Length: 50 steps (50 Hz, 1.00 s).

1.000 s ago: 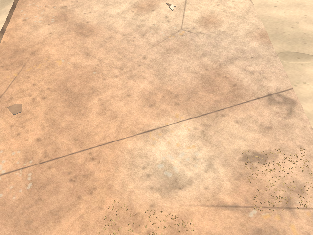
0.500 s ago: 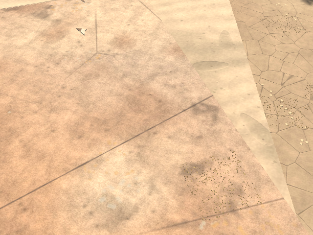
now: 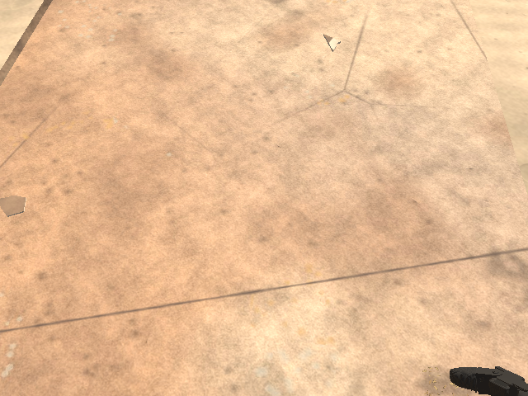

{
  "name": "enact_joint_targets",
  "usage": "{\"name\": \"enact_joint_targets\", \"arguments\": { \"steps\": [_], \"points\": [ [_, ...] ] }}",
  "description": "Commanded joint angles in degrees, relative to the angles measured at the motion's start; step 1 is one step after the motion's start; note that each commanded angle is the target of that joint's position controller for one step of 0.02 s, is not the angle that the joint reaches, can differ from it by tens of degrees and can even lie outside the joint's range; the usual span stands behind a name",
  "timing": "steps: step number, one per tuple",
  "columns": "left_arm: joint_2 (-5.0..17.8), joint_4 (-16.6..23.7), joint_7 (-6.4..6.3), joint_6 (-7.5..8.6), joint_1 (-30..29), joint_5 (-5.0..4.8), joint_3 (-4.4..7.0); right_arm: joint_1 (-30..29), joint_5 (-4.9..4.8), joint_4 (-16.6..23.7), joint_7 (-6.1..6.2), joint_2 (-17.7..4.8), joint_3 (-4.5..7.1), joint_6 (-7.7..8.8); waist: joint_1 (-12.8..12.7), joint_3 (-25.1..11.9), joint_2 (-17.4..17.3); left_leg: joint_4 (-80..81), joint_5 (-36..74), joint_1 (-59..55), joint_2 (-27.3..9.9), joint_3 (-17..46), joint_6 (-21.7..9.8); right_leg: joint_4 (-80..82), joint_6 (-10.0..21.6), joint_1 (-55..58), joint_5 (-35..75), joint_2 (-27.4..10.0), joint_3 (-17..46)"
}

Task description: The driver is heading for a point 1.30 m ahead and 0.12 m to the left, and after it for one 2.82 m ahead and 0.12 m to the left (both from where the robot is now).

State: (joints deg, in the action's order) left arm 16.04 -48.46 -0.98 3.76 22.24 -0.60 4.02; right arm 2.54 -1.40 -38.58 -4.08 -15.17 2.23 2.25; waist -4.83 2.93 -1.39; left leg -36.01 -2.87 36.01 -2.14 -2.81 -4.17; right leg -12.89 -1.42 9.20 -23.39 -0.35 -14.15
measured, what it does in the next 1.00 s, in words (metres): walks ahead, turning left: left foot, then right foot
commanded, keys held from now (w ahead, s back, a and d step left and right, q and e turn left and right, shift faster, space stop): w+q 0.48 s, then w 0.34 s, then w+e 0.18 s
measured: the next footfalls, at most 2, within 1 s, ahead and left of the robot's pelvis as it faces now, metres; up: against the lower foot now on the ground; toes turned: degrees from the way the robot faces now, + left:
left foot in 0.04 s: +0.21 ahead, +0.09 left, +0.00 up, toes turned +4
right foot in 0.52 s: +0.51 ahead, -0.06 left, +0.00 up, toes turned +22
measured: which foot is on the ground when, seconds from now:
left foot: up 0.00-0.02, down 0.04-0.52, up 0.54-1.00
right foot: down 0.00-0.06, up 0.08-0.50, down 0.52-1.00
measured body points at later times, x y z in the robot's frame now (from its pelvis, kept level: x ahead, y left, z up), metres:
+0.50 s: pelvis +0.30 +0.01 +0.01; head +0.33 +0.03 +0.46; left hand +0.46 +0.30 -0.06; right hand +0.42 -0.26 -0.10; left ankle +0.17 +0.09 -0.72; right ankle +0.48 -0.07 -0.71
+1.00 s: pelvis +0.55 +0.11 +0.01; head +0.57 +0.12 +0.46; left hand +0.41 +0.36 -0.12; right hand +0.86 +0.00 -0.05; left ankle +0.62 +0.26 -0.72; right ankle +0.48 -0.07 -0.72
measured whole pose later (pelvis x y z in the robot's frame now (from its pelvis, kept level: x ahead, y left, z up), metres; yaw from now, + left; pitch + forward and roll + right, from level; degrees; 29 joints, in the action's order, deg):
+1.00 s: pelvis +0.55 +0.11 +0.01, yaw +20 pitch +2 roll -2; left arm 16.8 -48.1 0.3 3.3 25.5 -1.6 3.3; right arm 0.3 -0.8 -36.3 -2.1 -14.7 1.2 5.1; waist -6.8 1.5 -1.3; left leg -27.7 -3.1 27.2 -1.6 2.1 -1.2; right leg -18.6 -0.8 0.2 -20.7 0.5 1.5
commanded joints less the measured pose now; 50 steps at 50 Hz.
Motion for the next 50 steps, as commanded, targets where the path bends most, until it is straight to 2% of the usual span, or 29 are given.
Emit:
{"name": "enact_joint_targets", "arguments": {
  "steps": [1, 2, 3, 4, 5, 6, 7, 8, 9, 10, 13, 17, 21, 24, 25, 26, 27, 28, 29, 30, 31, 32, 33, 35, 38, 41, 46, 48, 50],
  "points": [
    [12.7, 3.9, -0.93, -0.89, -2.2, -0.32, 2.92, 6.8, -0.33, 3.5, -0.10, -8.6, 3.47, 0.20, 8.7, -5.7, 7.6, -0.1, -6.5, -14.6, 6.1, -4.5, -4.2, -17.9, 6.5, -2.9, 70.6, -15.2, 1.9],
    [12.6, 4.3, -1.20, -0.98, -3.0, -0.53, 2.67, 15.9, -0.38, 1.3, 0.77, -11.7, 5.31, -0.18, 13.9, -10.3, 6.1, 3.5, -3.9, -29.6, 7.3, -2.8, -6.5, -30.8, 4.7, -10.5, 65.8, -13.2, 1.0],
    [8.1, 5.6, -1.06, -0.31, -0.2, 1.34, 1.12, 21.6, -0.47, -0.1, 2.26, -16.1, 6.46, -1.08, 13.5, -15.4, -4.5, 3.4, -3.1, -47.2, -3.1, 13.7, -9.8, -49.5, 2.4, -27.0, 27.3, -9.0, 1.8],
    [2.7, 8.8, -0.04, 1.68, 3.5, 1.12, -0.95, 18.7, -0.31, 2.1, 2.12, -19.5, 6.49, -0.26, 7.8, -24.2, -13.7, 13.2, -17.6, -61.7, -16.8, 49.4, -22.5, -68.5, -0.3, -47.8, -11.4, 3.3, 12.3],
    [9.0, 9.9, 0.78, 3.68, -4.7, -0.90, 0.36, 19.5, 0.14, 2.4, 1.94, -14.2, 5.16, 0.29, 12.5, -23.3, -4.6, 19.2, -20.6, -59.9, -16.2, 49.0, -19.2, -70.3, 0.9, -53.4, -8.3, 0.4, 21.4],
    [9.5, 11.7, 1.06, 4.53, -8.7, -2.30, 0.42, 17.5, 0.39, 1.8, 1.96, -12.2, 4.59, 0.97, 11.5, -14.7, -2.7, 20.0, -17.4, -52.4, -14.3, 40.6, -16.7, -66.9, 2.1, -55.5, -3.1, -1.7, 20.5],
    [8.4, 11.4, 0.58, 4.82, -8.9, -1.29, 0.18, 13.7, 0.26, 2.2, 1.93, -11.1, 4.16, 1.46, 8.1, -9.0, 3.0, 20.2, -10.4, -42.6, -11.7, 34.1, -14.8, -61.5, 2.1, -53.0, 1.0, -4.3, 20.1],
    [8.8, 10.9, 0.22, 4.55, -8.3, 0.20, 0.57, 10.4, 0.51, 2.8, 2.11, -9.4, 3.73, 1.65, 5.9, -6.7, 2.9, 20.7, -4.2, -35.8, -9.5, 29.3, -13.9, -56.9, 1.5, -49.3, 3.2, -5.9, 20.1],
    [8.9, 10.7, 0.31, 3.83, -7.0, 0.68, 0.81, 8.7, 1.26, 3.8, 2.37, -8.8, 3.40, 1.72, 4.2, -5.8, 1.0, 22.0, -0.1, -30.8, -8.0, 26.9, -13.8, -55.5, 1.0, -45.6, 4.7, -6.8, 20.3],
    [8.6, 10.7, 0.33, 3.15, -6.3, 1.10, 0.84, 7.9, 1.24, 3.9, 2.55, -8.6, 3.46, 1.81, 3.3, -5.4, 0.3, 23.1, 2.4, -28.0, -7.3, 25.6, -14.1, -53.6, 0.1, -44.2, 5.4, -7.0, 19.9],
    [6.4, 11.9, 0.16, 1.81, -8.9, 1.85, 0.17, 9.6, 0.78, 2.7, 3.49, -10.0, 3.80, 2.01, 3.6, -3.3, 0.2, 24.1, 8.5, -21.5, -5.3, 20.1, -13.8, -45.8, -2.6, -43.8, 10.2, -6.5, 17.7],
    [4.0, 14.3, 0.56, 2.23, -18.6, 1.56, -0.99, 12.8, 0.15, 1.2, 4.49, -11.0, 4.05, 1.18, 7.5, -2.2, -1.6, 22.2, 2.8, -19.1, -1.0, 16.4, -9.7, -26.9, -3.5, -40.2, 25.7, -3.0, 16.6],
    [5.8, 15.9, 1.73, 3.14, -23.7, 0.23, -0.55, 16.8, -0.34, -0.4, 4.84, -11.2, 4.12, 0.39, 9.4, -2.6, -3.2, 18.2, -2.6, -23.4, -3.2, 21.8, -8.4, -18.0, -2.7, -37.2, 27.6, -0.4, 18.0],
    [8.0, 15.6, 2.22, 3.78, -21.1, -0.05, 0.61, 16.5, -0.12, -0.4, 5.02, -10.8, 4.16, -0.08, 7.2, -3.3, -5.7, 12.6, -2.2, -28.1, -5.3, 27.2, -6.9, -15.4, -0.1, -33.8, 20.1, -0.1, 19.0],
    [8.5, 14.4, 2.08, 4.04, -16.7, 0.00, 1.13, 15.7, 0.10, -0.3, 4.96, -9.9, 3.86, -0.17, 4.7, -4.7, -6.1, 9.6, 0.0, -28.1, -4.5, 26.4, -5.8, -13.3, 1.4, -28.5, 20.4, 0.0, 17.5],
    [10.1, 13.3, 1.75, 4.41, -10.8, 0.79, 1.94, 16.2, 0.50, -0.2, 4.74, -7.2, 2.92, 0.04, 2.0, -9.2, -4.9, 1.4, 2.4, -26.3, -1.6, 23.7, -4.0, -13.0, 3.9, -18.4, 20.5, -2.5, 18.8],
    [13.0, 12.8, 1.30, 4.34, -2.3, 1.57, 2.52, 18.1, 1.70, 0.6, 4.64, -3.7, 1.56, 0.22, -0.4, -17.9, 2.7, -15.0, -9.0, -19.3, 2.3, 18.5, -1.6, -13.9, 7.7, -3.7, 17.8, -12.7, 29.7],
    [16.7, 9.5, 2.12, 3.63, 1.4, 1.88, 3.65, 26.5, -0.72, 1.2, 4.59, -2.0, 0.95, 0.85, 3.6, -21.5, 23.1, -31.8, -31.2, 0.8, 9.2, 12.9, 1.9, -6.2, 17.0, 9.7, 2.1, -22.8, 58.4],
    [10.6, 10.7, 2.49, 3.47, -0.1, 0.44, 2.39, 24.7, -1.21, -0.5, 4.77, -8.1, 1.91, 0.88, 1.7, -16.1, 14.1, -37.9, -28.9, 7.2, 5.1, 15.3, 2.6, -3.4, 15.9, 7.0, -10.3, -22.2, 60.5],
    [7.6, 10.9, 2.26, 3.10, -2.5, 0.28, 1.54, 17.6, -0.75, 0.4, 4.70, -10.5, 2.59, 0.79, 0.3, -9.1, 8.3, -38.9, -23.5, 8.6, 3.4, 13.9, 2.8, -3.2, 13.7, 0.7, -7.8, -19.7, 50.9],
    [7.1, 11.2, 2.22, 2.74, -5.1, 0.93, 1.11, 13.8, 0.08, 1.4, 4.80, -9.8, 2.43, 0.81, 1.1, -5.9, 4.3, -37.5, -20.0, 7.1, 1.7, 11.9, 2.9, -2.6, 12.8, -5.4, -0.4, -17.2, 44.3],
    [6.2, 10.7, 2.16, 2.54, -6.5, 1.13, 0.80, 11.3, 0.76, 2.2, 4.62, -8.9, 2.45, 1.13, 1.9, -3.0, 3.8, -34.3, -17.5, 6.7, 0.2, 11.5, 3.0, -1.6, 13.1, -9.9, 6.5, -15.2, 39.7],
    [5.5, 10.4, 2.01, 2.64, -7.0, 1.47, 0.42, 11.5, 0.65, 2.4, 4.25, -7.8, 2.36, 1.24, 3.3, -2.7, 5.5, -31.8, -15.8, 4.0, -1.4, 10.9, 2.9, -0.5, 12.7, -12.8, 11.1, -13.5, 36.0],
    [5.0, 9.4, 2.03, 2.92, -6.6, 0.85, 0.28, 12.5, 0.53, 2.0, 3.89, -5.8, 1.86, 1.11, 4.2, -3.3, 7.4, -27.4, -15.3, 1.8, -2.3, 8.7, 3.4, 1.3, 13.5, -14.5, 16.6, -12.1, 31.9],
    [7.7, 8.0, 1.79, 2.82, -5.4, 0.15, 0.97, 8.0, 1.16, 3.3, 3.64, -3.8, 0.81, 1.25, 3.4, -2.0, 6.2, -17.6, -11.1, 2.8, -3.5, 6.7, 4.5, 3.8, 14.8, -15.5, 21.7, -12.5, 27.7],
    [9.3, 6.8, 1.60, 2.13, -4.3, -0.15, 1.24, 2.9, 1.01, 3.9, 3.04, -2.8, 0.12, 1.87, 1.7, -1.4, 5.8, -6.2, -1.9, -0.4, -2.9, 5.0, 4.7, 4.6, 13.6, -16.2, 23.6, -10.9, 22.6],
    [10.5, 4.2, 1.33, 0.77, 0.6, -1.16, 1.46, -4.1, 0.39, 6.0, 2.11, -4.3, 0.57, 3.12, 0.4, 0.0, 6.2, 4.5, 2.2, -6.6, 0.1, 4.8, 4.5, 1.8, 12.1, -15.0, 24.2, -12.1, 24.1],
    [11.4, 3.8, 0.99, 0.14, 0.4, -1.27, 1.78, -2.5, 0.32, 5.8, 1.90, -6.0, 1.31, 3.59, 2.5, -0.8, 6.8, 7.4, -0.1, -10.8, 0.7, 5.0, 3.3, -0.9, 10.9, -13.5, 24.8, -13.2, 25.8],
    [10.2, 3.9, 0.80, -0.12, -0.3, -0.97, 1.27, 7.2, 0.75, 2.9, 2.59, -9.2, 3.16, 3.72, 8.0, -6.4, 5.8, 10.4, -0.9, -26.9, 1.4, 3.9, 0.9, -12.0, 8.2, -16.7, 32.5, -9.5, 23.1]
  ]
}}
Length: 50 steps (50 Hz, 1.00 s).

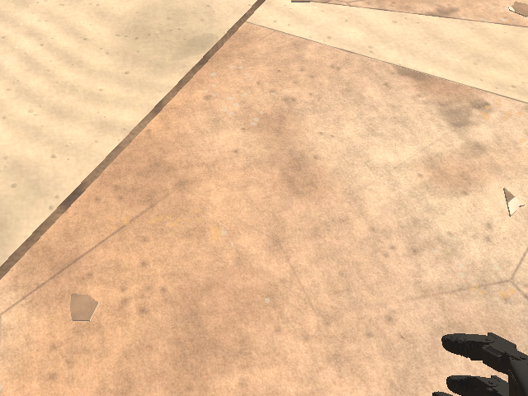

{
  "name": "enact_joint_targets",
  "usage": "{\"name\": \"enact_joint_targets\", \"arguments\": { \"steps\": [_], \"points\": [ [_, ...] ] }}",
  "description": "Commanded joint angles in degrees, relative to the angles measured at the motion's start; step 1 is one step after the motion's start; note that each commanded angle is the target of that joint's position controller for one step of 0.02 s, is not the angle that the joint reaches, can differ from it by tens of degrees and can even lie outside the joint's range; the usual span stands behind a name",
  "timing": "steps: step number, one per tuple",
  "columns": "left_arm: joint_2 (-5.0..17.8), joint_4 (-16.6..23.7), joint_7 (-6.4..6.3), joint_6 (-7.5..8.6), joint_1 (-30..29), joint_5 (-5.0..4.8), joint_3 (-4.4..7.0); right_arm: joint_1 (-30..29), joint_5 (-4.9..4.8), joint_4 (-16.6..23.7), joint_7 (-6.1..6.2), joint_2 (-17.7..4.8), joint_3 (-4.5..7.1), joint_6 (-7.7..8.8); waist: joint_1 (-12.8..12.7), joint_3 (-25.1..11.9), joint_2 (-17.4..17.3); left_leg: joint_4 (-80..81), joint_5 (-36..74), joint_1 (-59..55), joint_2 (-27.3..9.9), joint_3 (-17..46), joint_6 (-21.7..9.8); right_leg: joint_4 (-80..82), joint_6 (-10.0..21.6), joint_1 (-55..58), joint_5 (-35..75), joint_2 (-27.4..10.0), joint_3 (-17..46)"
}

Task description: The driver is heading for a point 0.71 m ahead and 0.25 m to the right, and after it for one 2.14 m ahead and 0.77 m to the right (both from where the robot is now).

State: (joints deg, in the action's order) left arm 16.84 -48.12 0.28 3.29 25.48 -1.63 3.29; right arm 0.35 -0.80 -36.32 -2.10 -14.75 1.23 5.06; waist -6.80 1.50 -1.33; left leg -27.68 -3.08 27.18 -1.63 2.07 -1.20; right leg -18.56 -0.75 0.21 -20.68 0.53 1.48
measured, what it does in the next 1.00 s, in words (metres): walks ahead, turning right: left foot, then right foot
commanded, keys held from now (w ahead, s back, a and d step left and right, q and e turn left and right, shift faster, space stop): w+e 0.98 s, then e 0.02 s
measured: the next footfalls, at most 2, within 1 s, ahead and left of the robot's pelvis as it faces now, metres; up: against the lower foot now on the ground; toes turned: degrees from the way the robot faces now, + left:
left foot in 0.02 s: +0.16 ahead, +0.13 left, +0.00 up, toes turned -1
right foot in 0.54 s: +0.40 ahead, -0.17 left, +0.00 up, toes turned -21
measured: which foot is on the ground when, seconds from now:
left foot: up 0.00-0.00, down 0.02-0.54, up 0.56-0.98, down 1.00-1.00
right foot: down 0.00-0.02, up 0.04-0.52, down 0.54-1.00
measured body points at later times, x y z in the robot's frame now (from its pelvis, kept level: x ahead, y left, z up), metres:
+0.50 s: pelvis +0.25 -0.02 -0.01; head +0.28 -0.04 +0.44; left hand +0.53 +0.14 -0.08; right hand +0.19 -0.31 -0.13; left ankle +0.12 +0.13 -0.73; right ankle +0.36 -0.17 -0.72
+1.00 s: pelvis +0.53 -0.11 -0.01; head +0.54 -0.13 +0.44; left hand +0.73 +0.12 -0.11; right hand +0.60 -0.44 -0.07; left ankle +0.70 -0.08 -0.73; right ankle +0.37 -0.16 -0.73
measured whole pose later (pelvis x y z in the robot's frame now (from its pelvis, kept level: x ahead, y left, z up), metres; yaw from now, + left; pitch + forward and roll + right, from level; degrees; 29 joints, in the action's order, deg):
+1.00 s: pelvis +0.53 -0.11 -0.01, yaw -34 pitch +2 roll -1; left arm 17.7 -40.6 -0.8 1.6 22.4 -1.3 4.6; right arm 1.7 -0.1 -39.3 -1.6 -16.7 2.0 6.5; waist -4.8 0.5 -2.0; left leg -26.7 -1.8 26.2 -0.1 4.3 0.8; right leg -28.8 2.4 -4.9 -24.7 5.9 12.3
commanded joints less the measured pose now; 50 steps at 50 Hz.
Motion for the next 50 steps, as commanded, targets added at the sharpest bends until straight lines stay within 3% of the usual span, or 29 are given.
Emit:
{"name": "enact_joint_targets", "arguments": {
  "steps": [1, 2, 3, 4, 6, 8, 10, 14, 17, 22, 24, 25, 26, 27, 28, 29, 30, 31, 32, 33, 34, 37, 41, 43, 46, 48, 49, 50],
  "points": [
    [6.0, 5.1, -0.40, 0.56, -4.6, 1.15, 0.66, 19.0, 1.27, -0.6, 1.35, -13.2, 5.33, 0.82, 14.4, -12.8, 1.7, 0.2, -1.2, -33.2, -7.9, 7.0, -5.5, -21.8, 5.2, -16.5, 21.0, -6.9, 5.0],
    [-0.3, 6.7, -0.60, 1.31, 2.2, 1.01, -1.21, 23.1, 2.01, -1.6, 1.60, -18.1, 6.36, 0.00, 12.1, -20.8, -13.8, 3.6, -8.6, -50.4, -22.2, 29.4, -13.1, -41.7, 1.4, -36.2, -8.3, 0.9, 0.0],
    [4.5, 5.8, -0.66, 1.73, 1.5, -0.51, -0.10, 23.8, 1.42, -2.0, 1.39, -13.5, 5.33, -0.24, 13.5, -20.2, -12.4, 8.8, -19.3, -47.6, -22.2, 37.4, -14.7, -50.7, 1.1, -42.8, -13.0, -0.6, 5.5],
    [8.0, 6.7, -0.62, 1.64, -3.0, -1.31, 1.07, 20.7, 0.77, -2.2, 1.42, -10.4, 4.35, -0.18, 13.1, -11.9, -8.7, 10.1, -20.4, -41.2, -20.3, 29.4, -12.5, -53.2, 1.4, -46.0, -8.3, -3.0, 5.6],
    [7.2, 7.4, -0.75, 0.95, -7.0, -0.17, 1.34, 14.1, 1.00, -2.4, 1.19, -6.4, 3.13, 0.08, 10.1, -4.7, -5.6, 13.4, -12.2, -29.2, -15.7, 18.0, -10.4, -50.1, 1.0, -43.4, -0.4, -6.3, 4.3],
    [5.1, 7.2, -0.45, -0.40, -6.0, -0.13, 1.33, 11.1, 1.60, -3.0, 1.14, -5.3, 3.08, 0.81, 7.3, -2.3, -6.3, 17.0, -5.8, -22.0, -13.6, 10.9, -9.7, -47.7, 0.6, -38.3, 3.6, -8.0, 4.5],
    [3.5, 7.9, -0.31, -1.36, -6.9, 0.01, 1.13, 10.6, 1.51, -4.0, 1.31, -6.2, 3.62, 1.64, 6.4, -0.8, -4.1, 19.1, 0.2, -19.6, -13.9, 6.2, -10.3, -46.1, -0.1, -38.3, 6.3, -8.4, 4.5],
    [2.4, 10.0, 0.38, -1.47, -11.4, 0.34, 0.74, 11.3, 1.55, -6.0, 1.96, -8.3, 4.36, 1.77, 7.0, 0.8, -1.9, 20.4, 5.8, -20.7, -12.9, -2.2, -9.8, -35.3, -0.5, -39.9, 16.9, -8.2, 4.1],
    [1.5, 12.0, 1.60, -1.06, -17.7, 0.40, 0.09, 13.1, 1.15, -7.2, 2.37, -10.2, 4.75, 1.21, 9.4, 2.4, -0.7, 20.6, 6.7, -21.8, -12.5, -7.0, -8.8, -26.0, 0.4, -38.1, 23.0, -7.4, 0.8],
    [2.4, 16.2, 3.15, -1.22, -24.6, 0.35, 0.14, 17.0, -0.26, -9.5, 2.47, -12.6, 5.58, -0.65, 11.1, 4.2, -0.7, 16.6, 13.1, -30.9, -15.0, -10.6, -7.0, -18.5, 3.5, -39.2, 17.6, -5.7, -2.9],
    [4.1, 16.9, 3.37, -1.52, -22.9, 0.53, 1.02, 16.7, -0.66, -9.4, 2.78, -14.3, 6.04, -1.47, 8.9, 1.4, -2.7, 9.5, 31.3, -33.1, -15.0, -12.5, -5.7, -17.9, 5.7, -33.6, 11.7, -2.3, -6.2],
    [5.7, 16.2, 3.27, -1.76, -18.7, 0.57, 1.98, 16.4, -0.87, -9.3, 3.00, -15.1, 6.25, -1.94, 6.2, -1.7, -3.5, 2.3, 40.2, -33.0, -14.4, -13.5, -5.0, -17.7, 7.2, -27.5, 9.2, 0.2, -7.8],
    [8.2, 14.2, 2.79, -1.94, -10.4, 0.41, 3.57, 15.6, -1.10, -9.0, 3.22, -14.8, 6.06, -2.32, 1.3, -6.1, -2.7, -9.0, 42.0, -29.3, -12.6, -15.2, -3.5, -14.3, 9.1, -15.7, 11.7, 2.8, -8.5],
    [12.4, 11.8, 1.67, -2.59, -0.5, 0.24, 5.60, 16.3, -0.12, -8.2, 3.46, -12.9, 5.19, -2.03, -3.0, -11.3, 1.4, -25.3, 28.4, -16.2, -10.5, -15.2, -0.9, -13.1, 12.0, 2.3, 13.4, -0.2, -0.9],
    [19.2, 12.1, 1.12, -2.30, -2.4, -0.32, 6.44, 21.5, 2.30, -4.7, 2.66, -4.2, 2.42, -0.67, 4.3, -15.0, 17.4, -46.1, -26.6, 10.6, 1.3, -11.8, 2.9, -8.4, 22.3, 20.5, 5.2, -15.6, 31.6],
    [14.9, 14.2, 1.43, -1.25, -0.5, 0.18, 5.02, 16.6, 0.58, -4.3, 1.83, -8.2, 2.71, 1.54, 0.1, -23.6, 10.9, -52.9, -31.5, 16.6, 3.0, 2.5, 2.4, 0.3, 25.4, 23.8, -2.5, -20.1, 47.0],
    [11.6, 13.4, 1.68, -0.39, -2.3, 0.73, 4.00, 10.6, -1.67, -2.4, 1.33, -11.1, 3.53, 2.59, -0.7, -15.3, 7.7, -52.1, -25.9, 21.2, 0.2, 3.4, 1.1, 2.0, 22.1, 18.8, 0.8, -18.6, 38.8],
    [10.3, 13.4, 1.62, 0.03, -5.3, 0.57, 3.57, 9.8, -1.27, -2.1, 1.52, -10.2, 3.10, 3.20, 1.8, -9.9, 4.1, -47.1, -20.9, 19.8, -2.2, 3.0, 0.4, 1.9, 20.1, 10.5, 5.6, -16.0, 31.7],
    [8.6, 14.0, 1.47, 0.08, -9.3, 0.72, 3.03, 10.0, 0.22, -2.8, 1.94, -10.2, 3.27, 3.27, 4.4, -6.6, 2.0, -41.9, -18.1, 16.1, -4.0, 3.0, 0.8, 2.2, 18.5, 2.6, 12.1, -13.8, 26.3],
    [7.1, 15.0, 1.20, 0.17, -11.8, 1.46, 2.45, 11.2, 0.91, -3.2, 2.02, -10.6, 3.65, 2.70, 6.5, -5.4, 3.0, -39.0, -16.0, 11.7, -5.2, 3.5, 1.1, 3.3, 18.0, -2.9, 17.5, -12.2, 22.8],
    [7.0, 15.4, 1.01, 0.22, -12.9, 1.73, 2.37, 12.0, 1.15, -3.3, 1.94, -10.5, 3.76, 1.98, 7.5, -5.0, 3.6, -37.2, -15.0, 9.3, -5.2, 3.3, 1.8, 4.5, 18.2, -6.3, 20.3, -11.5, 21.7],
    [8.6, 14.4, 0.05, 0.54, -11.9, 1.24, 2.81, 10.4, 1.85, -2.8, 2.13, -8.0, 3.05, 0.59, 7.9, -3.1, 2.9, -28.9, -10.6, 7.4, -4.2, 1.4, 4.6, 5.9, 18.3, -13.0, 26.1, -9.4, 16.2],
    [9.8, 12.8, -1.01, -0.06, -8.8, 0.61, 3.24, 1.2, 1.51, -0.7, 1.58, -5.4, 1.77, 0.75, 4.3, -1.0, 4.9, -10.5, 5.3, 3.0, -0.8, 0.7, 5.7, 5.1, 14.4, -16.6, 18.7, -5.4, 12.3],
    [10.3, 11.7, -1.11, -0.32, -6.6, 0.39, 3.45, -1.8, 0.78, 0.2, 1.11, -5.9, 1.81, 1.08, 3.0, -0.9, 5.5, -6.2, 8.4, 0.6, 0.7, 1.0, 5.5, 4.4, 13.5, -16.3, 15.2, -6.0, 14.2],
    [9.4, 10.8, -1.24, -0.70, -5.0, 0.04, 3.38, -2.6, 0.31, 0.8, 0.60, -8.3, 2.68, 1.69, 3.3, -1.1, 6.7, -1.7, 5.4, -0.7, 1.0, 3.2, 4.2, -0.1, 12.4, -11.6, 11.6, -7.9, 19.3],
    [9.2, 10.8, -1.35, -1.05, -5.7, 0.26, 3.47, 0.0, 0.15, 0.4, 0.53, -9.5, 3.43, 2.18, 5.1, -1.4, 8.5, -0.7, 0.1, -4.0, 1.2, 3.0, 2.4, -3.7, 11.4, -9.8, 12.2, -8.7, 22.2],
    [8.2, 11.0, -1.32, -1.25, -6.3, 0.33, 3.17, 3.9, 0.22, -0.7, 0.72, -10.1, 3.99, 2.41, 7.3, -2.6, 8.8, 1.3, -0.6, -9.3, 1.4, 2.0, 1.1, -6.7, 10.3, -10.3, 13.1, -7.3, 22.1],
    [5.7, 11.5, -1.21, -1.26, -6.6, 0.62, 2.31, 8.9, 1.25, -1.3, 1.19, -11.9, 4.84, 2.71, 9.9, -6.4, 7.5, 2.2, 0.0, -18.5, -1.8, 4.0, -1.2, -15.8, 7.9, -12.4, 15.4, -3.7, 19.4]
  ]
}}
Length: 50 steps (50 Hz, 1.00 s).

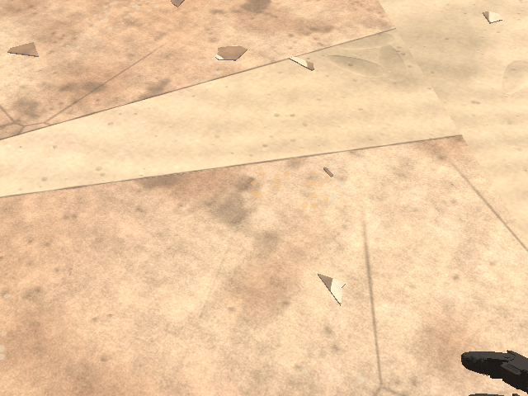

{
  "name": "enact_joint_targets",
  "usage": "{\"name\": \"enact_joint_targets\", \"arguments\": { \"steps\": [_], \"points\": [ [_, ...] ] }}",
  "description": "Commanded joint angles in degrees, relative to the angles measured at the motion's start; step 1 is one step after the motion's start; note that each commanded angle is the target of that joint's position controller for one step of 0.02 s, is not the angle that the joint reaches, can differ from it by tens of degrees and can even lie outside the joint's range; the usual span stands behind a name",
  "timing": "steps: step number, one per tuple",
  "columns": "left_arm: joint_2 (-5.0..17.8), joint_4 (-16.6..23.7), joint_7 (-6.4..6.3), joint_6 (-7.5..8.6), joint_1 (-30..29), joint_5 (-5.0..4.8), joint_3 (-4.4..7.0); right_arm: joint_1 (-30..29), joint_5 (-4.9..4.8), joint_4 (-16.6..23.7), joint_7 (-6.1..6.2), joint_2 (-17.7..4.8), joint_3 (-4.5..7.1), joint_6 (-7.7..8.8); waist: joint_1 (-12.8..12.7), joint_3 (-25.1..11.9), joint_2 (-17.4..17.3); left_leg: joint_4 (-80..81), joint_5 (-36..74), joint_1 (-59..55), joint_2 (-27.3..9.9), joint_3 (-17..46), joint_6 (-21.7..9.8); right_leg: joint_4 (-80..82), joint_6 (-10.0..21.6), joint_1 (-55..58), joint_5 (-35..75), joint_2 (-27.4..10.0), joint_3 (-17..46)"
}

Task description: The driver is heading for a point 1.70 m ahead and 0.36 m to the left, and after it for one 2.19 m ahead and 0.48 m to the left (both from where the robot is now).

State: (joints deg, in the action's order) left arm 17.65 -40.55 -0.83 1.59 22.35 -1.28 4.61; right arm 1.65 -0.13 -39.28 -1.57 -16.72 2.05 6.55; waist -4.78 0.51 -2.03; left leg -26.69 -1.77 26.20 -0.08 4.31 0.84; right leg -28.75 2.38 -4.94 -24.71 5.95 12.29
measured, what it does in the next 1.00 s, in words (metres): walks ahead, turning left: right foot, then left foot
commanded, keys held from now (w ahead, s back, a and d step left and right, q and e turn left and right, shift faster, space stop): e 0.08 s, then no key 0.08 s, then q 0.84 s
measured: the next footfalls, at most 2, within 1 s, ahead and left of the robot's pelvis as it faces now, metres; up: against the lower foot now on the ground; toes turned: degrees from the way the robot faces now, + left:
right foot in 0.38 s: +0.21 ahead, -0.12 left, +0.00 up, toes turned -1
left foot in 0.70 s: +0.18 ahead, +0.14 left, +0.00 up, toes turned +9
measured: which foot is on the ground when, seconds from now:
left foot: down 0.00-0.40, up 0.42-0.68, down 0.70-1.00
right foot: down 0.00-0.00, up 0.02-0.36, down 0.38-0.70, up 0.72-1.00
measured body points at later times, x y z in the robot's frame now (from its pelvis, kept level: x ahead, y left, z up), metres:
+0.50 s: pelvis +0.14 +0.01 +0.01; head +0.16 +0.00 +0.46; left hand +0.34 +0.26 -0.07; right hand +0.23 -0.27 -0.12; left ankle +0.12 +0.12 -0.71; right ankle +0.17 -0.12 -0.73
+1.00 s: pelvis +0.14 +0.06 +0.02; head +0.17 +0.10 +0.47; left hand +0.23 +0.38 -0.10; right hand +0.35 -0.19 -0.07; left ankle +0.14 +0.14 -0.73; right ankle +0.20 -0.11 -0.66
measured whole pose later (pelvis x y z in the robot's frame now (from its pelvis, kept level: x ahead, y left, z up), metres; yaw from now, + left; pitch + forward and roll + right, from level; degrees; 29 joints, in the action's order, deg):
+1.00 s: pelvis +0.14 +0.06 +0.02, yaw +16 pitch +2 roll -3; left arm 17.7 -42.1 -3.1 -1.0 5.6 -0.1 5.4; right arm 11.3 -0.6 -39.7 1.7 -17.3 3.3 -1.6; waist 1.0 3.2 0.9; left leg -25.5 -10.7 16.0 3.6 6.2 -4.1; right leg -54.1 -5.3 -28.5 -19.9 1.0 4.7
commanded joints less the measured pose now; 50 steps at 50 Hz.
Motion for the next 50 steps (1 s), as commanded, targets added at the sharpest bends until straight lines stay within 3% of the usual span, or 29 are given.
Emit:
{"name": "enact_joint_targets", "arguments": {
  "steps": [1, 2, 3, 4, 5, 6, 9, 12, 15, 18, 19, 20, 21, 22, 23, 25, 26, 30, 34, 35, 36, 37, 38, 39, 40, 41, 42, 45, 50],
  "points": [
    [1.4, 5.3, -0.29, 0.38, -2.0, 1.52, -0.21, 14.7, 1.59, 1.4, 1.20, -13.5, 4.84, 1.13, 9.5, -13.9, -0.7, -0.3, 4.6, -31.6, -14.4, 12.1, -6.5, -23.0, 1.6, -14.4, 7.0, -4.1, 2.6],
    [0.9, 7.1, -0.41, 0.71, 5.7, -0.42, -0.53, 16.5, 2.18, -0.2, 0.70, -16.4, 5.47, 0.17, 5.0, -18.3, -20.4, 5.3, 1.1, -43.4, -25.3, 37.8, -15.8, -39.0, -1.7, -32.9, -13.7, 1.0, -2.4],
    [7.2, 4.9, -0.78, 0.28, 5.4, -0.61, 0.75, 14.0, 0.90, 1.5, 0.46, -10.2, 4.10, -0.18, 6.0, -14.3, -11.2, 5.9, -1.0, -40.2, -24.4, 36.4, -14.8, -45.6, -3.3, -36.9, -10.8, -3.4, 0.0],
    [9.7, 5.4, -0.82, -0.44, -0.1, -0.23, 1.60, 11.5, 0.72, 2.3, 0.75, -6.8, 3.13, -0.74, 7.2, -9.3, -5.9, 5.1, 5.2, -34.3, -22.1, 25.1, -12.9, -46.8, -4.2, -37.1, -6.7, -4.9, -1.7],
    [9.2, 5.7, -1.06, -1.09, -2.9, 0.33, 1.72, 9.2, 1.13, 2.4, 0.71, -5.7, 2.56, -1.20, 6.5, -6.9, -1.9, 5.0, 14.0, -28.3, -19.2, 17.7, -12.2, -45.8, -5.0, -34.6, -4.2, -6.3, -3.5],
    [8.5, 6.3, -1.14, -1.52, -4.5, 0.78, 1.87, 7.7, 1.08, 1.7, 0.68, -5.0, 2.32, -1.58, 5.5, -4.5, -1.8, 5.2, 20.5, -23.5, -17.1, 12.9, -12.3, -43.4, -5.3, -33.3, -3.0, -7.5, -4.1],
    [3.0, 6.3, -1.03, -2.46, -3.7, 0.48, 0.46, 6.8, 1.55, -0.7, 0.65, -5.4, 2.18, -1.45, 3.7, -3.9, -5.1, 8.5, 27.6, -16.7, -13.6, 5.0, -13.5, -34.5, -5.8, -26.5, -0.5, -7.6, -6.8],
    [-0.1, 6.1, -0.88, -2.30, -5.4, 1.82, -1.03, 4.3, 0.69, -2.6, 0.51, -5.4, 1.78, -1.73, 2.6, -7.0, -4.2, 8.7, 31.7, -15.0, -12.3, 1.3, -13.9, -19.0, -5.8, -17.8, 6.6, -8.5, -8.0],
    [1.9, 6.1, -0.55, -2.09, -9.1, 1.75, -0.75, 5.5, -0.56, -4.2, 0.25, -7.9, 2.25, -2.70, 4.3, -7.5, -4.8, 7.7, 27.2, -15.8, -11.3, 1.8, -13.2, -8.7, -5.9, -12.4, 13.5, -6.7, -9.8],
    [3.4, 6.4, -0.63, -1.92, -10.6, 1.76, -0.13, 5.5, -1.76, -4.8, 0.32, -9.2, 2.32, -3.70, 3.4, -5.3, -4.4, 5.1, 14.1, -14.0, -10.3, 4.9, -11.1, 3.7, -3.5, -6.0, 20.8, -5.2, -10.9],
    [5.2, 7.0, -0.97, -1.83, -11.3, 2.13, 0.33, 6.8, -1.78, -5.2, 0.42, -8.2, 1.96, -3.79, 3.6, -4.9, -3.3, 3.9, 7.4, -11.7, -9.0, 5.9, -8.7, 6.5, -1.8, -2.1, 25.6, -7.5, -8.6],
    [8.3, 7.8, -1.59, -1.95, -10.3, 2.77, 1.02, 7.7, -0.58, -4.6, 0.41, -6.2, 1.28, -3.65, 4.0, -7.4, 1.0, -0.4, -2.5, -8.2, -6.3, 5.0, -5.7, 4.5, 0.9, 3.6, 37.1, -14.4, -3.3],
    [10.7, 8.0, -2.08, -2.79, -11.4, 2.65, 1.76, 12.9, -0.15, -4.9, 0.25, -3.8, 0.72, -3.49, 6.9, -9.4, 10.0, -4.8, -18.7, -1.2, -1.1, 0.0, -2.9, 2.7, 6.1, 9.0, 40.6, -21.4, 1.1],
    [8.0, 7.4, -1.83, -3.17, -11.4, 2.26, 1.40, 11.1, -0.68, -4.6, 0.54, -3.7, 0.46, -3.96, 5.1, -9.2, 13.5, -8.9, -22.1, -0.8, 0.2, -4.1, -1.0, 5.2, 8.8, 5.9, 34.2, -23.2, 3.4],
    [6.9, 7.4, -1.69, -3.12, -11.6, 2.16, 1.24, 9.2, -0.97, -4.0, 0.79, -5.7, 1.16, -4.60, 3.9, -7.0, 13.8, -13.4, -23.6, 1.1, 0.3, -4.6, -0.2, 6.4, 9.4, 4.4, 32.3, -23.3, 4.2],
    [7.4, 7.2, -1.86, -2.45, -11.4, 2.39, 1.44, 8.8, -0.95, -3.6, 1.29, -7.9, 2.54, -6.47, 2.7, -5.4, 14.3, -28.5, -32.9, 5.1, -0.5, -3.6, 1.3, 8.0, 12.0, 2.1, 38.6, -26.9, 5.5],
    [7.4, 6.8, -1.90, -1.97, -12.7, 2.03, 1.46, 10.3, -1.02, -3.7, 1.42, -7.8, 3.00, -7.47, 4.0, -4.8, 12.5, -32.6, -33.5, 5.2, -1.7, -2.4, 2.0, 8.3, 12.3, 0.2, 40.0, -27.4, 3.9],
    [7.1, 6.2, -1.64, -1.85, -19.6, 1.60, 1.81, 10.6, -0.99, -2.7, 1.30, -4.8, 2.52, -9.23, 5.9, -4.3, 11.7, -23.7, -23.9, -3.3, -2.6, -5.5, 2.4, 8.2, 8.6, -6.8, 36.5, -22.5, -7.0],
    [7.2, 4.4, -1.68, -2.47, -19.9, 0.17, 2.07, 13.4, -0.85, -2.3, -0.27, -5.6, 3.37, -9.40, 7.4, -6.1, 10.3, -7.0, -10.8, -12.8, 0.1, -9.5, -0.7, 1.6, 5.1, -7.7, 28.2, -21.6, -11.2],
    [5.7, 3.0, -1.58, -2.54, -17.2, 0.12, 1.82, 14.0, -0.24, -2.3, -0.06, -6.8, 3.92, -9.27, 7.1, -4.9, 6.0, -1.6, -5.5, -16.2, 0.6, -7.0, -2.6, -4.1, 1.5, -11.3, 19.1, -19.2, -14.2],
    [2.6, 3.0, -1.38, -2.73, -14.4, 2.19, 1.02, 13.7, 0.03, -0.8, 1.04, -13.3, 5.43, -8.98, 4.9, -3.2, -10.2, 5.1, 11.0, -21.5, -11.0, 10.7, -7.5, -19.3, -4.8, -22.9, 1.3, -12.6, -20.6],
    [2.6, 6.4, -1.91, -2.59, -20.6, 2.59, 0.64, 13.7, 2.07, 1.2, 0.75, -17.7, 5.86, -8.08, 7.7, -3.0, -17.2, 8.7, 19.4, -19.5, -22.3, 27.8, -19.6, -32.2, -6.7, -32.5, -15.9, -4.8, -14.1],
    [5.1, 6.3, -2.34, -2.47, -22.4, 1.88, 1.34, 14.1, 2.94, 1.4, 0.44, -15.8, 5.33, -6.85, 9.2, -5.0, -9.7, 9.4, 14.5, -20.0, -21.3, 26.6, -21.2, -38.8, -6.0, -33.5, -14.9, -6.0, -8.5],
    [5.9, 5.6, -2.56, -2.48, -21.7, 1.36, 1.77, 12.0, 2.12, 1.3, 0.64, -14.1, 4.84, -6.02, 7.5, -3.8, -7.0, 8.3, 10.9, -20.0, -18.1, 21.9, -18.2, -39.6, -5.1, -34.0, -10.0, -7.1, -7.3],
    [6.2, 4.1, -3.01, -2.52, -20.1, 1.63, 2.15, 9.5, 0.75, 1.5, 1.19, -12.7, 4.63, -5.94, 6.2, -3.5, -4.0, 7.4, 7.4, -20.5, -15.3, 18.6, -15.1, -38.2, -5.1, -34.4, -5.2, -8.0, -7.0],
    [6.7, 3.4, -3.32, -2.61, -19.4, 1.85, 2.42, 7.8, -0.33, 1.9, 1.76, -11.2, 4.05, -6.18, 5.6, -3.4, -4.3, 7.0, 8.1, -20.5, -14.1, 17.0, -13.6, -36.9, -5.5, -33.9, -2.1, -8.4, -6.7],
    [6.2, 3.0, -3.15, -2.49, -18.7, 1.71, 2.43, 7.8, -0.47, 2.0, 2.27, -10.6, 3.69, -6.48, 5.2, -4.2, -5.0, 6.9, 10.4, -19.5, -12.8, 15.8, -13.1, -37.5, -6.0, -31.6, 0.2, -7.7, -7.0],
    [4.6, 2.4, -2.60, -1.99, -17.4, 1.13, 2.01, 9.0, -0.31, 2.7, 3.19, -10.1, 3.65, -6.98, 5.3, -6.2, -4.1, 6.7, 11.5, -22.0, -11.2, 14.7, -13.3, -33.8, -7.1, -30.4, 4.1, -6.1, -7.2],
    [3.8, 2.5, -2.01, -1.46, -19.2, 1.05, 1.47, 9.2, -0.47, 3.6, 3.85, -11.2, 4.26, -7.89, 6.4, -4.7, -5.5, 7.1, 1.8, -21.3, -10.1, 18.2, -13.5, -20.6, -8.2, -27.3, 5.6, -5.1, -6.2]
  ]
}}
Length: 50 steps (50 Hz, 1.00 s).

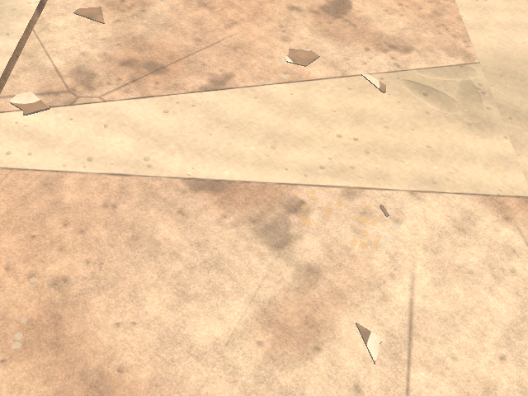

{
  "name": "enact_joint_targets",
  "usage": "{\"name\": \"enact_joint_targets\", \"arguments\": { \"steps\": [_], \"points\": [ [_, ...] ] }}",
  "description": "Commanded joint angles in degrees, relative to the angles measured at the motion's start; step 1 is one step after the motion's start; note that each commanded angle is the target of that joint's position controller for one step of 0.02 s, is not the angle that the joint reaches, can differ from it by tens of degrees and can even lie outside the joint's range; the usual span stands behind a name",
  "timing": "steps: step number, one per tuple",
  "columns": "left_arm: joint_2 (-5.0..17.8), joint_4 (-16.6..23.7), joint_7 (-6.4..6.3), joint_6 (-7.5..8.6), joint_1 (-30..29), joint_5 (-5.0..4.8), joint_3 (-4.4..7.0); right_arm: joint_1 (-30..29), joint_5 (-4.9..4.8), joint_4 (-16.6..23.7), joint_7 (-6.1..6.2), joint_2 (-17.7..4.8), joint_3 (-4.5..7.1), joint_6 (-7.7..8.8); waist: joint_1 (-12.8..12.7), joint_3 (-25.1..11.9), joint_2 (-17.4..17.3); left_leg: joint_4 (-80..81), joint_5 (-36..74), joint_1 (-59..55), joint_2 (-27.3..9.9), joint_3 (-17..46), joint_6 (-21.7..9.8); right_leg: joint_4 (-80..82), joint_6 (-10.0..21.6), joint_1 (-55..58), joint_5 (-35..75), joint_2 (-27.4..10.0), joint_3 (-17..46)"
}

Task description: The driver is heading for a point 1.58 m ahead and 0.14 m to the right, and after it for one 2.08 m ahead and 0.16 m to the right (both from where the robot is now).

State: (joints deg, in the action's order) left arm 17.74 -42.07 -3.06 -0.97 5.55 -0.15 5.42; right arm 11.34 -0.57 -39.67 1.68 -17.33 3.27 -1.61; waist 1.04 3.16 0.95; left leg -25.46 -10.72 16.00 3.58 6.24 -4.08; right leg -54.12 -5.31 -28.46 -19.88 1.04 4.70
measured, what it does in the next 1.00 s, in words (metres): walks ahead: right foot, then left foot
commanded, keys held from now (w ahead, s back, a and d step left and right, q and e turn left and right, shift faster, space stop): q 0.20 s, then no key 0.24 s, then w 0.06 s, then w+e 0.50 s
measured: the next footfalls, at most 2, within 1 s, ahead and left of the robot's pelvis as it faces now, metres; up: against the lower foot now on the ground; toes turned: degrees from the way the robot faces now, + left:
right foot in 0.24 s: +0.07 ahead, -0.15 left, +0.00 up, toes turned +15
left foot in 0.58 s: -0.01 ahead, +0.10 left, +0.00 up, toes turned +9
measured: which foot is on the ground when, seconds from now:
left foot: down 0.00-0.24, up 0.26-0.56, down 0.58-1.00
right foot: up 0.00-0.22, down 0.24-0.58, up 0.60-0.98, down 1.00-1.00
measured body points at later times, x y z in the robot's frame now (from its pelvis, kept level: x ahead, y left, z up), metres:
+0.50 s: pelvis +0.01 -0.04 +0.00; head +0.04 -0.05 +0.44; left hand +0.07 +0.25 -0.11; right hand +0.21 -0.29 -0.11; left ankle -0.05 +0.10 -0.71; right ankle +0.04 -0.16 -0.75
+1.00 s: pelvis +0.16 -0.04 -0.03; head +0.20 -0.05 +0.42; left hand +0.38 +0.20 -0.11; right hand +0.14 -0.34 -0.15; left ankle -0.04 +0.09 -0.74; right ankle +0.29 -0.15 -0.74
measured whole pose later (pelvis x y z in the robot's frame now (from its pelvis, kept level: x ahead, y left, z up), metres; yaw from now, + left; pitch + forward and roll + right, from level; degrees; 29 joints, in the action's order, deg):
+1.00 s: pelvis +0.16 -0.04 -0.03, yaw +0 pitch +2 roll +1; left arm 16.9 -38.1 3.9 2.1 3.8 -1.5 2.1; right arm 24.3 -1.0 -47.4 0.9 -17.6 4.4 2.9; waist 4.5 2.5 0.5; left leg -16.9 -26.1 -9.0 -3.8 -9.9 3.9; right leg -35.8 4.3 -31.8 -8.7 -1.5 -2.9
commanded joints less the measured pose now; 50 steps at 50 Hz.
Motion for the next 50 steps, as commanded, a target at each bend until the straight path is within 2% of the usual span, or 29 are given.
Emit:
{"name": "enact_joint_targets", "arguments": {
  "steps": [1, 7, 10, 11, 12, 13, 14, 15, 17, 20, 22, 24, 25, 27, 28, 29, 30, 31, 32, 33, 34, 36, 38, 41, 43, 46, 48, 49, 50],
  "points": [
    [3.8, 3.9, 0.41, 1.25, -2.5, -0.15, 0.65, -0.7, 0.03, 4.2, 0.55, -10.7, 3.15, 0.12, 0.7, -6.9, -8.8, 6.1, 9.1, -9.8, -13.5, 17.2, -8.7, 6.6, -0.5, -2.4, 0.5, 0.0, 1.5],
    [4.8, 3.6, 1.76, 2.78, -1.3, -0.61, 0.79, -2.6, -0.19, 5.4, -0.22, -11.0, 3.55, -0.70, 0.7, -7.1, -9.9, 4.1, 12.5, -7.9, -12.5, 23.5, -8.9, 16.4, 0.8, 5.2, -1.3, 1.6, 1.8],
    [5.0, 2.5, 2.56, 3.51, 2.3, -0.71, 1.06, -4.8, -1.08, 6.2, -0.11, -10.5, 3.49, -1.26, -1.7, -8.0, -9.6, 1.0, 14.9, -7.2, -10.2, 24.7, -6.6, 29.0, 2.4, 12.5, 5.5, 1.9, 0.7],
    [5.7, 1.7, 2.64, 3.61, 4.2, -0.39, 1.33, -5.0, -1.30, 6.4, 0.13, -9.6, 3.16, -1.40, -2.5, -8.5, -8.6, -1.0, 11.2, -5.0, -8.3, 23.0, -4.4, 34.6, 3.5, 17.5, 12.6, -0.2, 0.8],
    [8.8, 2.1, 2.44, 3.38, 4.5, 0.58, 1.83, -2.3, -0.65, 6.4, 0.14, -7.0, 2.41, -1.31, -0.9, -10.1, -1.3, -8.5, -1.6, 0.3, -4.3, 17.7, -1.1, 36.4, 7.0, 23.6, 17.5, -9.5, 8.8],
    [12.8, 2.6, 2.29, 2.77, 2.3, 1.95, 2.31, 0.0, -0.70, 7.1, 0.10, -6.2, 2.30, -0.86, 2.1, -6.9, 12.6, -17.9, -22.1, 11.3, 5.8, 6.7, 2.5, 37.2, 15.7, 24.6, 29.0, -18.8, 21.0],
    [9.9, 3.4, 2.35, 2.94, 1.9, 2.54, 1.70, 0.2, 0.51, 6.3, 0.16, -10.8, 3.61, -0.30, 0.4, -6.7, 11.3, -31.8, -27.4, 13.2, 3.3, 5.2, 5.5, 37.5, 22.0, 20.9, 29.5, -24.0, 25.5],
    [7.5, 4.0, 2.16, 3.05, -0.2, 1.81, 0.77, 0.9, 0.20, 5.2, 0.05, -12.7, 4.49, -0.28, 1.1, -5.9, 7.5, -37.7, -23.9, 13.1, 1.9, 5.7, 6.5, 36.9, 21.4, 19.5, 27.2, -21.6, 21.1],
    [5.3, 3.9, 1.96, 2.91, -2.4, 0.11, -0.09, 1.3, 0.29, 3.4, 0.34, -10.1, 4.15, -1.16, 1.1, -4.1, 5.8, -41.1, -18.0, 14.4, 1.6, 5.4, 8.5, 35.6, 17.4, 19.9, 23.2, -15.5, 13.6],
    [4.9, 2.5, 1.82, 2.38, 0.0, 0.28, -0.75, -0.7, -0.28, 4.0, 0.06, -6.0, 2.61, -1.22, -0.5, -4.4, 7.3, -34.7, -15.3, 12.5, 0.9, 2.4, 9.9, 34.9, 17.5, 21.9, 27.9, -12.5, 8.5],
    [5.2, 2.0, 1.83, 1.99, 0.3, 0.47, -0.85, -2.3, -0.03, 4.5, -0.09, -4.2, 1.61, -1.00, -1.4, -5.7, 8.7, -24.5, -15.4, 8.4, -1.7, -0.3, 10.2, 33.9, 17.3, 23.4, 28.7, -12.0, 7.0],
    [6.7, 1.1, 2.04, 1.42, 2.4, 0.28, -0.67, -3.3, -0.07, 4.5, -0.48, -2.8, 0.66, -0.78, -3.2, -6.5, 10.2, -14.2, -15.2, 2.2, -2.7, -4.2, 9.6, 36.2, 17.1, 21.3, 14.0, -11.5, 7.2],
    [8.2, 0.7, 2.18, 1.13, 3.8, -0.04, -0.37, -3.3, -0.41, 4.2, -0.64, -3.8, 0.85, -0.62, -3.9, -5.4, 10.7, -10.4, -13.9, 0.1, -1.9, -6.1, 9.0, 37.3, 17.2, 19.5, 5.8, -11.6, 8.3],
    [9.3, 0.0, 2.36, 0.75, 4.7, -1.15, -0.47, -0.7, -0.35, 2.5, -0.84, -4.6, 1.20, 0.15, -2.1, -2.3, 9.4, 2.3, -6.5, -7.1, -0.3, -8.2, 6.3, 38.1, 16.4, 13.7, -4.8, -10.7, 10.7],
    [8.4, -0.2, 2.44, 1.06, 5.2, -1.30, -0.90, 1.1, -0.25, 1.9, -0.67, -5.3, 1.39, 0.65, -0.8, -1.9, 7.7, 5.8, -5.1, -12.5, -1.0, -7.3, 4.4, 37.6, 14.9, 9.9, -6.1, -9.8, 11.2],
    [5.8, 0.3, 2.73, 1.82, 3.5, -0.90, -1.85, 5.8, -0.07, 1.1, -0.19, -6.6, 1.67, 1.17, 1.7, -3.9, 5.0, 5.9, -4.7, -21.3, -6.2, -2.1, 2.0, 33.3, 12.0, 3.4, -7.1, -7.9, 10.3],
    [0.8, 2.3, 3.14, 3.04, 0.9, -0.63, -3.14, 11.2, 0.96, -0.6, 0.05, -11.5, 2.95, 1.60, 3.2, -5.8, -6.6, 6.2, -14.8, -26.3, -14.7, 9.1, -2.2, 20.7, 7.6, -5.8, -7.4, -0.5, 0.0],
    [2.7, 4.7, 3.03, 4.11, -3.4, -1.64, -2.94, 13.4, 1.33, -1.5, -0.67, -14.1, 3.95, 2.23, 5.9, -3.0, -13.8, 14.3, -24.2, -21.3, -23.5, 22.1, -8.7, 11.5, 6.1, -10.9, -11.7, 0.7, -4.0],
    [6.2, 5.1, 2.87, 4.48, -5.1, -2.48, -1.57, 12.3, 2.01, -1.3, -0.59, -10.9, 3.10, 3.49, 6.0, 2.4, -11.4, 17.0, -26.7, -19.1, -25.0, 24.6, -10.7, 2.3, 6.3, -15.4, -11.8, -2.0, 0.0],
    [6.5, 3.8, 3.00, 4.52, -2.3, -2.76, -1.03, 10.7, 1.67, -1.3, -0.30, -8.1, 2.31, 4.57, 4.2, 3.7, -10.8, 17.3, -25.8, -20.1, -23.3, 21.7, -9.3, -2.1, 6.9, -18.0, -9.3, -2.7, 1.7],
    [6.1, 2.7, 3.12, 4.47, 0.1, -2.41, -0.85, 9.3, 0.88, -1.3, -0.19, -6.7, 1.98, 5.30, 3.1, 3.7, -11.0, 17.6, -22.6, -22.1, -21.8, 17.9, -7.6, -3.6, 7.2, -19.9, -6.1, -3.5, 2.4],
    [4.6, 2.3, 3.73, 4.73, -0.1, -2.04, -0.94, 8.9, 0.74, -1.7, -0.08, -5.4, 1.65, 6.01, 2.9, 4.4, -8.7, 18.4, -9.8, -22.6, -20.1, 9.9, -5.5, -3.7, 7.2, -20.9, 1.2, -4.5, 2.8],
    [2.7, 2.4, 4.59, 4.71, -0.4, -1.86, -1.53, 8.2, 1.15, -1.6, -0.21, -5.3, 1.83, 6.22, 2.7, 3.0, -7.5, 18.9, -1.2, -20.7, -18.4, 3.0, -5.0, -1.7, 5.7, -18.7, 6.8, -4.6, 0.3],
    [1.3, 4.2, 5.68, 4.31, -3.1, -1.33, -2.42, 7.9, 0.71, -2.0, -0.39, -6.6, 2.28, 6.33, 3.3, 3.2, -7.1, 19.6, 4.2, -16.0, -17.2, -4.5, -4.9, 6.0, 3.8, -13.3, 13.5, -5.6, -3.0],
    [0.8, 6.0, 6.31, 4.18, -5.6, -1.25, -2.96, 8.9, 0.26, -2.8, -0.44, -8.0, 2.74, 6.31, 3.9, 4.1, -6.8, 19.8, 5.5, -14.2, -17.8, -7.4, -4.6, 11.2, 4.3, -10.2, 15.5, -5.6, -4.6],
    [2.2, 7.9, 7.03, 3.91, -7.1, -1.38, -2.83, 10.3, -0.50, -3.9, -0.69, -9.5, 3.32, 5.98, 3.4, 5.1, -6.0, 18.8, 7.9, -15.6, -19.8, -9.8, -4.0, 15.6, 7.0, -7.4, 13.9, -4.9, -6.6],
    [3.9, 8.5, 7.18, 3.75, -5.1, -1.35, -2.02, 9.9, -0.61, -4.0, -0.76, -10.7, 3.67, 5.48, 1.1, 2.8, -6.7, 12.6, 25.5, -17.7, -20.2, -12.4, -2.8, 17.1, 9.6, -2.2, 10.5, -2.2, -9.1],
    [5.7, 7.6, 7.02, 3.58, 0.0, -1.34, -0.96, 9.4, -0.59, -3.9, -0.64, -11.4, 3.78, 5.07, -2.2, -1.2, -6.9, 4.5, 37.8, -17.4, -19.4, -14.6, -1.7, 17.7, 11.1, 5.4, 10.0, 0.4, -10.9],
    [8.5, 5.2, 6.52, 3.26, 9.1, -1.56, 0.83, 9.5, -0.49, -3.5, -0.37, -11.0, 3.46, 4.73, -6.9, -7.0, -5.9, -7.6, 44.6, -13.7, -17.3, -16.8, 0.0, 18.8, 13.0, 18.4, 10.5, 3.4, -11.8]
  ]
}}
